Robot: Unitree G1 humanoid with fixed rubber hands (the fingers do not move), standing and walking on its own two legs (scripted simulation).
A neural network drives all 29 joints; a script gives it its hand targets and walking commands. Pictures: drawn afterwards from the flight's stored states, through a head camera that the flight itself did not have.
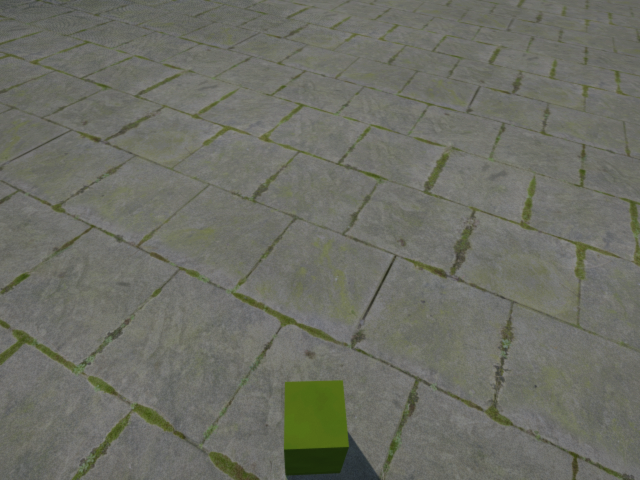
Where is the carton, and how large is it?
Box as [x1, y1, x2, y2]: [284, 380, 348, 475]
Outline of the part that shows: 342,380 285,382 285,475 331,473 340,471 348,447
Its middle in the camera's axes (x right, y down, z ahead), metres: -0.02 +0.52 +1.06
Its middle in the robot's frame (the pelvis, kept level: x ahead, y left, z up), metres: +0.41 -0.01 -0.65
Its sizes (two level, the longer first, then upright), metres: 0.164 0.155 0.244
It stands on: the floor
